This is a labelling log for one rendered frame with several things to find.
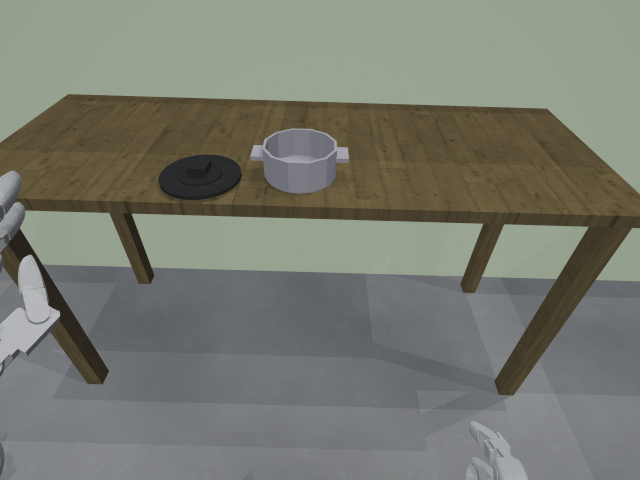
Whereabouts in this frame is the left robot hand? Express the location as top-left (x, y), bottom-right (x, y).
top-left (0, 171), bottom-right (60, 377)

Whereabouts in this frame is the right robot hand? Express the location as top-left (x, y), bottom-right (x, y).
top-left (465, 421), bottom-right (529, 480)

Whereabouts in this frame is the knob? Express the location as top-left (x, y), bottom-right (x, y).
top-left (186, 159), bottom-right (212, 175)

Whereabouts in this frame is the pot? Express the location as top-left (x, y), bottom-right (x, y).
top-left (250, 128), bottom-right (349, 194)

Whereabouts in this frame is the lid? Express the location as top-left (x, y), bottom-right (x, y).
top-left (158, 155), bottom-right (242, 200)

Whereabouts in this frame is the table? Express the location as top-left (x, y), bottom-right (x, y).
top-left (0, 94), bottom-right (640, 395)

